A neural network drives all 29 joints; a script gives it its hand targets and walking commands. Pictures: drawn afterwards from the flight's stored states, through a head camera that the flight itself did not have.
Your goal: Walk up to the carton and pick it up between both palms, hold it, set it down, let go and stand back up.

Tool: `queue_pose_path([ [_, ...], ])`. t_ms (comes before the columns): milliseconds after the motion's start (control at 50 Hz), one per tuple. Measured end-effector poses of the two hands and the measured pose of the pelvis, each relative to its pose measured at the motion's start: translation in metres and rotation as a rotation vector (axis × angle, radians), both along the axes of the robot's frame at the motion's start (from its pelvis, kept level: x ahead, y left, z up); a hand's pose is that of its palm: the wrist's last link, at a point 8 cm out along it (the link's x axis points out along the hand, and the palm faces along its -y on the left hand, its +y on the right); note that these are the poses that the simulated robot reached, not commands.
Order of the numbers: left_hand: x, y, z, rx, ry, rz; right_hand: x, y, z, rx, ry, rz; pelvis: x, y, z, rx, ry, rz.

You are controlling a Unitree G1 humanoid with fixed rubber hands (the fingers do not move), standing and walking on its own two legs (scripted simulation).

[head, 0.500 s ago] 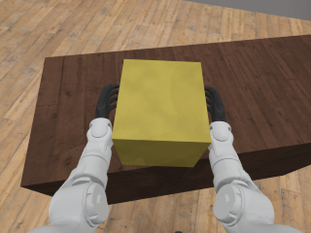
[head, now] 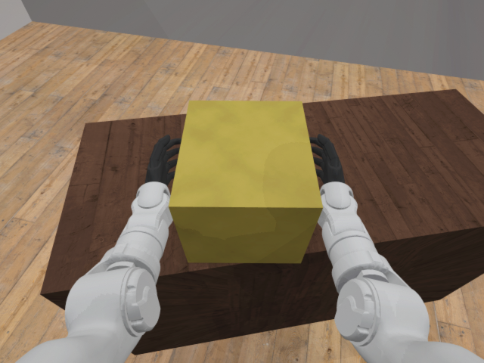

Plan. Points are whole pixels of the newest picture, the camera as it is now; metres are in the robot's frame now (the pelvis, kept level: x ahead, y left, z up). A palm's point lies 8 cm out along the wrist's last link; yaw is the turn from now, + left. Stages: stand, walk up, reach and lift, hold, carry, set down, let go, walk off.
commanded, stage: reach and lift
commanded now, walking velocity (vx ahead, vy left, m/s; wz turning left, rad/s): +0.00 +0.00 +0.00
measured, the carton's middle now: (245, 181) +0.43 -0.02 +0.05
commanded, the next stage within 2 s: none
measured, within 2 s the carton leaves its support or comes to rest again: neither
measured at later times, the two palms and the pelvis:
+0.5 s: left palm (160, 180) +0.41 +0.13 +0.09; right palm (336, 195) +0.37 -0.17 +0.07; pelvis +0.01 +0.00 +0.00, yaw +1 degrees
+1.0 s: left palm (148, 188) +0.36 +0.13 +0.12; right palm (346, 202) +0.33 -0.17 +0.10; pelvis -0.02 +0.00 +0.00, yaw +1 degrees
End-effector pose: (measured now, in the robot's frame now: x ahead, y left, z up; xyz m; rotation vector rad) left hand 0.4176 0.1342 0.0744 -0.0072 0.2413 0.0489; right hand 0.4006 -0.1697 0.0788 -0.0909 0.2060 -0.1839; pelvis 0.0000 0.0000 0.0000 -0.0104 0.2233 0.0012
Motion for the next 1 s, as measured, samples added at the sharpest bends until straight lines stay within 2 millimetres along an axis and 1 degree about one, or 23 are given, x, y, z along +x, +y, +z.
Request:
queue_pose_path([
  [80, -0.003, 0.008, 0.007, -0.005, -0.011, 0.007, 0.000, 0.007, 0.011, -0.014, -0.009, 0.011, -0.004, -0.003, 0.001, 0.001, -0.026, 0.014],
  [160, -0.005, 0.013, 0.009, -0.003, -0.013, 0.004, -0.001, 0.012, 0.014, -0.026, -0.010, 0.014, -0.006, -0.005, 0.002, 0.000, -0.048, 0.030],
  [280, -0.006, 0.013, 0.005, 0.011, -0.002, -0.017, -0.009, 0.012, 0.005, -0.040, 0.005, -0.001, -0.005, -0.006, 0.002, -0.001, -0.055, 0.046],
  [420, -0.003, 0.001, 0.007, 0.043, -0.001, -0.061, -0.020, 0.002, -0.008, -0.036, 0.012, -0.037, 0.001, -0.003, 0.003, -0.005, -0.059, 0.046],
  [460, -0.006, -0.003, 0.012, 0.082, -0.036, -0.069, -0.024, -0.002, -0.008, -0.030, -0.018, -0.040, 0.005, -0.001, 0.003, -0.006, -0.056, 0.032],
  [500, -0.012, -0.007, 0.015, 0.082, -0.056, -0.065, -0.030, -0.005, -0.009, -0.025, -0.039, -0.041, 0.008, 0.001, 0.003, -0.007, -0.060, 0.023],
  [600, -0.031, -0.009, 0.015, 0.061, -0.036, -0.056, -0.049, -0.007, -0.013, 0.014, -0.022, -0.047, 0.006, 0.005, 0.004, -0.009, -0.138, 0.003],
  [660, -0.043, -0.007, 0.016, 0.042, -0.036, -0.047, -0.059, -0.005, -0.009, 0.027, -0.024, -0.047, 0.002, 0.006, 0.004, -0.011, -0.177, -0.004],
  [760, -0.056, -0.003, 0.029, 0.032, -0.059, -0.031, -0.067, -0.002, 0.009, 0.026, -0.048, -0.036, -0.009, 0.005, 0.003, -0.011, -0.222, -0.006],
  [820, -0.057, -0.002, 0.039, 0.042, -0.068, -0.029, -0.067, 0.000, 0.020, 0.025, -0.056, -0.031, -0.014, 0.004, 0.003, -0.010, -0.237, -0.003],
  [880, -0.057, -0.001, 0.046, 0.059, -0.067, -0.032, -0.066, 0.000, 0.026, 0.030, -0.056, -0.028, -0.018, 0.003, 0.003, -0.008, -0.247, 0.001],
  [940, -0.057, 0.000, 0.050, 0.074, -0.058, -0.036, -0.066, 0.000, 0.028, 0.038, -0.050, -0.028, -0.019, 0.003, 0.002, -0.008, -0.254, 0.007],
  [1000, -0.057, -0.001, 0.050, 0.087, -0.049, -0.041, -0.067, -0.001, 0.025, 0.046, -0.042, -0.030, -0.018, 0.003, 0.002, -0.009, -0.262, 0.013],
])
